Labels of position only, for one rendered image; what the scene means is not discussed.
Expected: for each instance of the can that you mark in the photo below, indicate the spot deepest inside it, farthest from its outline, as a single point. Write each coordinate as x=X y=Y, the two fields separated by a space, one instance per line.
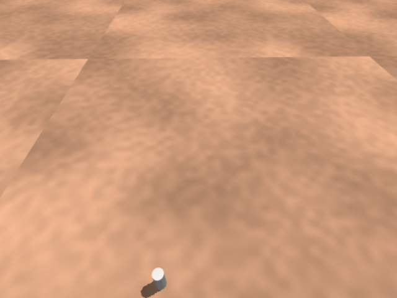
x=159 y=278

